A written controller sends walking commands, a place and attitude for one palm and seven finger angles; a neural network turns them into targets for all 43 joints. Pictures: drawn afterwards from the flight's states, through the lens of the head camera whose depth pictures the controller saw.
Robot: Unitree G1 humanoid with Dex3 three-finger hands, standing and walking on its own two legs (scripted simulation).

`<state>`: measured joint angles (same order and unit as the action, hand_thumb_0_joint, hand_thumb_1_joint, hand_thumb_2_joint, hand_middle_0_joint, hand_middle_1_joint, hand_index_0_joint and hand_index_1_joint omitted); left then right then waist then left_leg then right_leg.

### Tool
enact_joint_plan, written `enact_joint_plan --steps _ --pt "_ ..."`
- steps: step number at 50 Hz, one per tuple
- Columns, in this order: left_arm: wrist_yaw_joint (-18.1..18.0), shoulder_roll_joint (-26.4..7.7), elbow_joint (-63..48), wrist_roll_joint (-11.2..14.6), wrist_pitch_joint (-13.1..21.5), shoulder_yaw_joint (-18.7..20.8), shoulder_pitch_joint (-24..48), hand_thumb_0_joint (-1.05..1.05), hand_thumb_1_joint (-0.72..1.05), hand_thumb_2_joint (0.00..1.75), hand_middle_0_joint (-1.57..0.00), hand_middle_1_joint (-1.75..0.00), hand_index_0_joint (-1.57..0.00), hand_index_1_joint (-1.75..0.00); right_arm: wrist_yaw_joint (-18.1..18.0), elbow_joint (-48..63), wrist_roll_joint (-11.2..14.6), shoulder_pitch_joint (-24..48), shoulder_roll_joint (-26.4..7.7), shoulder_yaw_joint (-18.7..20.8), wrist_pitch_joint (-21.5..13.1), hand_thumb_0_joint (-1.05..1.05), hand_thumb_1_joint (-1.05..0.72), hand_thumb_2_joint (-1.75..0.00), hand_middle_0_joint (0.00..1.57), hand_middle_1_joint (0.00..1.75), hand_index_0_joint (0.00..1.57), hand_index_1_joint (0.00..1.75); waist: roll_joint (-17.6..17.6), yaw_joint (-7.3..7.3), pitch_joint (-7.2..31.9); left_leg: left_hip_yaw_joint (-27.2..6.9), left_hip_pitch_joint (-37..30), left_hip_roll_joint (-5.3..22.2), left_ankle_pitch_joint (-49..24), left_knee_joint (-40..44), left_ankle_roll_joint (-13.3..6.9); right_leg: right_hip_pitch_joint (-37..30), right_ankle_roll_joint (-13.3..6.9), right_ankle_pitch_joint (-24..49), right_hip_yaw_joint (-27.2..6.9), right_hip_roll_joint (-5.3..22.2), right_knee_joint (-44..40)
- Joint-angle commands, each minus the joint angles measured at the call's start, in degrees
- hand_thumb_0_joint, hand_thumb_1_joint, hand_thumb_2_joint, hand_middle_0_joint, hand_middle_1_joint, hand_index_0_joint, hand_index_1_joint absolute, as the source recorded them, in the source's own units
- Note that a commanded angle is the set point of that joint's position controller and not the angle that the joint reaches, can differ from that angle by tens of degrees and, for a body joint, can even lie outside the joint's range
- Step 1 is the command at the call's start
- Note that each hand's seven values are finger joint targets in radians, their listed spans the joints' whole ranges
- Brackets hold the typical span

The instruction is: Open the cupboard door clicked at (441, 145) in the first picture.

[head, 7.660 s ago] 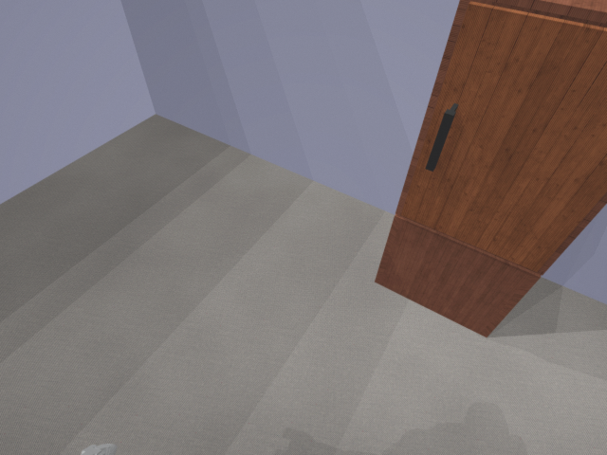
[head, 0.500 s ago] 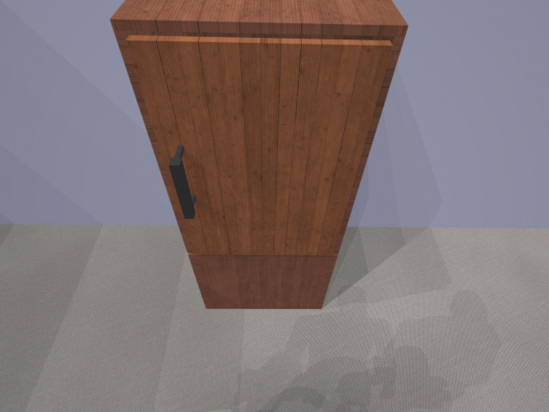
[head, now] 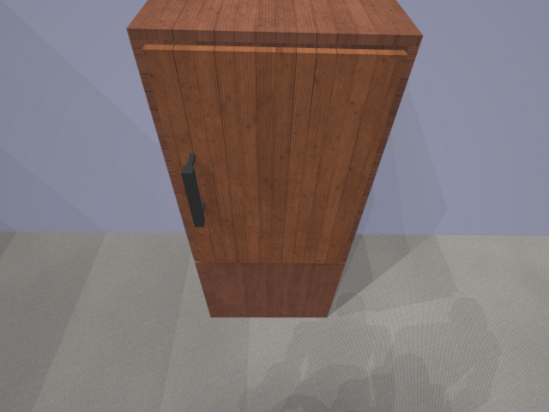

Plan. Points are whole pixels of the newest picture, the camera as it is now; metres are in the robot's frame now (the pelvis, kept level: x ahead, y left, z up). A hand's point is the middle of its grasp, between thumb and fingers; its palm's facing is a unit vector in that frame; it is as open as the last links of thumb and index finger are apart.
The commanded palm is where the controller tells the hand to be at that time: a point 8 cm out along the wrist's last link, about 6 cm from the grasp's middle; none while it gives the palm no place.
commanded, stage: look again from close up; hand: left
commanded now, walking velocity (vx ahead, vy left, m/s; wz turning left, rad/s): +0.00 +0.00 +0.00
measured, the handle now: (195, 191) +0.52 +0.19 -0.02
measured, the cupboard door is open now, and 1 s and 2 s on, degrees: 0 0 0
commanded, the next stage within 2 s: come to a stop and stand still in 0.38 s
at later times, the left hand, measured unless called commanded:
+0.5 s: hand out of the picture +0.05 +0.18 -0.17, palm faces -0.02 -0.98 -0.21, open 7.4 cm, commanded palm none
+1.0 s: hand out of the picture +0.10 +0.21 -0.15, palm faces +0.00 -0.95 -0.31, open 7.4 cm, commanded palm none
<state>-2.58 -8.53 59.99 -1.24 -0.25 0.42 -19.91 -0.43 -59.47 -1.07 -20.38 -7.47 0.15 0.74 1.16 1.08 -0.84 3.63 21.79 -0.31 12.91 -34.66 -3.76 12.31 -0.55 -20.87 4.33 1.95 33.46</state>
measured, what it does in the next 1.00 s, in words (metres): stands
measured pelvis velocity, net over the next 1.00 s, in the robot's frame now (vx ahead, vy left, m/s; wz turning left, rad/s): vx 0.02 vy -0.02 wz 0.00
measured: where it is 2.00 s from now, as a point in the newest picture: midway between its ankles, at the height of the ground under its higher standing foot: outside the picture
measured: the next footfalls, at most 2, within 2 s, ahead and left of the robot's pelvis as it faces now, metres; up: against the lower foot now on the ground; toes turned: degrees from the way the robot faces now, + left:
none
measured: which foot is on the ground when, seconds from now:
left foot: down 0.00-1.00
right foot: down 0.00-1.00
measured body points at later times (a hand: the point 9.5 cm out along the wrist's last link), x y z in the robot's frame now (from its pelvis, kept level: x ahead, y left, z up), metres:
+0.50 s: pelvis +0.03 +0.00 +0.01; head +0.04 +0.01 +0.46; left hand +0.05 +0.23 -0.15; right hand +0.09 -0.25 -0.13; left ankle +0.06 +0.08 -0.73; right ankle -0.03 -0.13 -0.73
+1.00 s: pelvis +0.02 -0.02 +0.01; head +0.01 -0.01 +0.46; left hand +0.10 +0.26 -0.13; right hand +0.11 -0.29 -0.12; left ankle +0.06 +0.08 -0.73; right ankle -0.03 -0.13 -0.73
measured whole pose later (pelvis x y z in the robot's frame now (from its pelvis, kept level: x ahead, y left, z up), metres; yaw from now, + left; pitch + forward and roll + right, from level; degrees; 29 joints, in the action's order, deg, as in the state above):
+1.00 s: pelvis +0.02 -0.02 +0.01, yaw +0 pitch -3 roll +0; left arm -1.5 -16.8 52.9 -0.9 -0.2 -0.2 -12.9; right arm -0.6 -54.7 -0.9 -9.8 -15.9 0.5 0.0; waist -0.2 -0.1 -1.3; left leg 3.4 15.8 0.2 12.7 -31.3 -1.9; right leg 6.4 0.0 -20.5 4.3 1.3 29.8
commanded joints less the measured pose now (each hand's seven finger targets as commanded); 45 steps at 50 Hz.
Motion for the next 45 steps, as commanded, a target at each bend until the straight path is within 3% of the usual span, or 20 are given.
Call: enact_joint_plan --steps 1,2,5,8,12,17,22,26,30,31,32,33,34,35,37,38,41,42,45 --pt "0.02 -3.8 -1.82 -0.12 1.4 0.55 -5.78 0.0 0.9 0.9 -0.2 -0.3 -0.2 -0.3 -0.25 3.77 0.1 2.19 -7.5 1.71 -1.47 0.0 -0.9 -0.9 0.2 0.3 0.2 0.3 -1.43 -1.96 -4.31 -11.93 1.71 6.82 15.43 17.45 -0.51 2.0 -2.33 -2.09 -3.51 1.29 -7.23" --pt "0.02 -4.25 -1.94 -0.12 1.62 0.53 -5.36 0.0 0.9 0.9 -0.2 -0.3 -0.2 -0.3 -0.21 2.98 0.13 1.97 -6.9 1.56 -1.7 0.0 -0.9 -0.9 0.2 0.3 0.2 0.3 0.19 -1.85 -3.33 -10.71 -0.1 6.45 12.12 16.79 -0.28 1.67 -2.33 -0.27 -3.69 1.93 -7.84" --pt "-0.1 -5.25 -2.21 0.02 2.0 0.42 -3.78 0.0 0.9 0.9 -0.2 -0.3 -0.2 -0.3 -0.17 1.91 0.27 1.34 -7.04 1.34 -2.02 0.0 -0.9 -0.9 0.2 0.3 0.2 0.3 -3.44 -0.88 -2.44 -8.61 -4.26 5.87 5.36 14.35 0.21 2.79 -2.12 1.43 -5.01 3.1 -9.73" --pt "-0.1 -6.36 -2.12 0.02 2.12 0.64 -3.28 0.0 0.9 0.9 -0.2 -0.3 -0.2 -0.3 -0.25 1.18 0.34 1.88 -7.9 1.31 -2.66 0.0 -0.9 -0.9 0.2 0.3 0.2 0.3 -0.81 -1.06 -0.78 -8.13 -6.93 6.35 -1.01 13.98 0.03 1.42 -1.52 5.48 -4.34 3.31 -9.21" --pt "-0.02 -7.64 -1.74 0.01 2.25 0.66 -2.44 0.0 0.9 0.9 -0.2 -0.3 -0.2 -0.3 -0.47 1.01 0.46 3.51 -8.76 1.26 -3.09 0.0 -0.9 -0.9 0.2 0.3 0.2 0.3 -1.65 -1.19 -0.05 -6.68 -9.21 6.27 -8.05 12.03 0.1 0.22 -1.29 10.19 -4.83 4.12 -10.04" --pt "0.1 -8.78 -1.31 -0.04 2.04 0.76 -1.13 0.0 0.9 0.9 -0.2 -0.3 -0.2 -0.3 -0.64 0.58 0.5 5.45 -9.97 1.24 -3.17 0.0 -0.9 -0.9 0.2 0.3 0.2 0.3 -0.69 -1.18 0.38 -6.26 -10.92 6.62 -10.72 11.68 0.18 -0.53 -1.0 11.73 -5.06 4.22 -10.42" --pt "0.31 -9.62 -0.97 -0.13 1.79 0.67 0.15 0.0 0.9 0.9 -0.2 -0.3 -0.2 -0.3 -0.6 0.2 0.52 7.72 -10.93 1.23 -2.89 0.0 -0.9 -0.9 0.2 0.3 0.2 0.3 -0.52 -1.34 -1.11 -6.5 -10.76 6.7 -8.54 12.54 0.32 -0.16 -0.88 10.45 -5.36 4.39 -11.57" --pt "0.46 -10.38 -0.86 0.0 1.69 0.7 1.1 0.0 0.9 0.9 -0.2 -0.3 -0.2 -0.3 -0.55 0.16 0.46 8.77 -11.99 1.28 -2.83 0.0 -0.9 -0.9 0.2 0.3 0.2 0.3 -0.58 -1.27 -0.04 -6.57 -11.81 6.89 -8.68 12.96 0.52 -0.33 -0.78 10.03 -5.47 4.64 -11.93" --pt "0.45 -11.81 -1.1 0.05 1.8 1.0 2.29 0.0 0.9 0.9 -0.2 -0.3 -0.2 -0.3 -0.68 -0.01 0.53 9.85 -13.12 1.4 -3.04 0.0 -0.9 -0.9 0.2 0.3 0.2 0.3 -1.19 -1.38 1.67 -6.37 -13.35 7.21 -14.52 11.99 0.36 -1.7 -0.72 13.73 -5.72 4.9 -11.65" --pt "0.48 -11.89 -1.08 0.04 1.73 1.03 2.57 0.0 0.9 0.9 -0.2 -0.3 -0.2 -0.3 -0.67 0.0 0.53 9.97 -13.3 1.4 -2.99 0.0 -0.9 -0.9 0.2 0.3 0.2 0.3 -0.68 -1.4 1.35 -6.22 -13.23 7.28 -13.66 12.38 0.43 -1.59 -0.71 12.84 -5.58 4.99 -11.92" --pt "0.61 -17.12 -5.07 -1.03 2.07 0.29 3.37 0.0 0.9 0.9 -0.2 -0.3 -0.2 -0.3 -0.56 4.72 0.38 8.27 -16.89 1.97 -3.41 0.0 -0.9 -0.9 0.2 0.3 0.2 0.3 2.3 -0.54 -4.27 -8.4 -12.8 5.89 -15.26 13.35 2.76 -0.72 -0.89 8.89 -4.65 3.47 -11.31" --pt "0.34 -15.17 -6.15 -0.45 1.7 1.85 3.99 0.0 0.9 0.9 -0.2 -0.3 -0.2 -0.3 -0.89 6.72 -0.07 8.3 -18.27 3.37 -3.97 0.0 -0.9 -0.9 0.2 0.3 0.2 0.3 5.85 -0.31 3.09 -10.32 -13.24 7.52 -20.33 9.79 2.29 -0.33 -1.12 6.72 -5.08 3.35 -6.63" --pt "0.37 -14.36 -6.42 0.05 1.86 1.54 2.75 0.0 0.9 0.9 -0.2 -0.3 -0.2 -0.3 -1.25 7.27 -0.23 8.39 -16.88 3.1 -3.65 0.0 -0.9 -0.9 0.2 0.3 0.2 0.3 6.37 -1.12 8.42 -10.63 -16.2 8.07 -23.97 7.79 0.95 -1.67 -1.81 8.92 -4.84 2.79 -6.58" --pt "0.43 -13.66 -6.7 0.15 1.96 1.45 1.99 0.0 0.9 0.9 -0.2 -0.3 -0.2 -0.3 -1.42 8.35 -0.12 8.48 -16.02 2.96 -3.43 0.0 -0.9 -0.9 0.2 0.3 0.2 0.3 2.47 -1.21 9.32 -10.0 -16.03 8.0 -23.62 5.84 0.31 -1.51 -1.97 11.58 -5.21 3.35 -8.1" --pt "0.54 -13.95 -7.83 0.06 2.08 1.28 2.97 0.0 0.9 0.9 -0.2 -0.3 -0.2 -0.3 -1.15 9.29 -0.24 8.06 -15.14 2.61 -3.17 0.0 -0.9 -0.9 0.2 0.3 0.2 0.3 -5.35 -1.11 6.74 -7.65 -12.39 6.48 -23.52 3.6 0.28 -3.09 -2.5 21.64 -6.27 4.64 -8.29" --pt "0.44 -14.49 -8.41 0.12 2.06 1.6 3.45 0.0 0.9 0.9 -0.2 -0.3 -0.2 -0.3 -1.13 9.57 -0.19 8.15 -15.4 2.78 -3.06 0.0 -0.9 -0.9 0.2 0.3 0.2 0.3 -6.09 -0.83 5.36 -6.69 -10.94 5.9 -22.45 3.44 0.46 -3.47 -2.63 26.29 -6.35 5.48 -7.51" --pt "0.43 -16.04 -10.19 0.25 1.51 2.05 4.27 0.0 0.9 0.9 -0.2 -0.3 -0.2 -0.3 -1.15 9.74 -0.07 8.97 -16.24 3.0 -2.53 0.0 -0.9 -0.9 0.2 0.3 0.2 0.3 -2.05 -0.99 4.19 -6.22 -10.1 5.72 -21.39 4.28 0.47 -3.79 -2.63 25.35 -5.89 5.47 -6.41" --pt "0.42 -15.79 -10.38 0.21 1.58 1.75 3.35 0.0 0.9 0.9 -0.2 -0.3 -0.2 -0.3 -0.96 9.69 -0.09 9.27 -15.47 2.62 -2.65 0.0 -0.9 -0.9 0.2 0.3 0.2 0.3 -1.72 -1.6 4.97 -5.86 -10.71 5.57 -24.17 3.71 0.33 -4.65 -2.63 28.07 -5.8 5.45 -6.2" --pt "0.53 -16.64 -10.97 0.43 1.2 1.77 4.85 0.0 0.9 0.9 -0.2 -0.3 -0.2 -0.3 -0.72 9.5 0.07 10.77 -16.09 2.7 -1.98 0.0 -0.9 -0.9 0.2 0.3 0.2 0.3 -2.54 -1.22 2.68 -5.78 -9.7 5.6 -16.44 5.43 0.78 -3.15 -2.29 21.49 -6.14 5.79 -8.02"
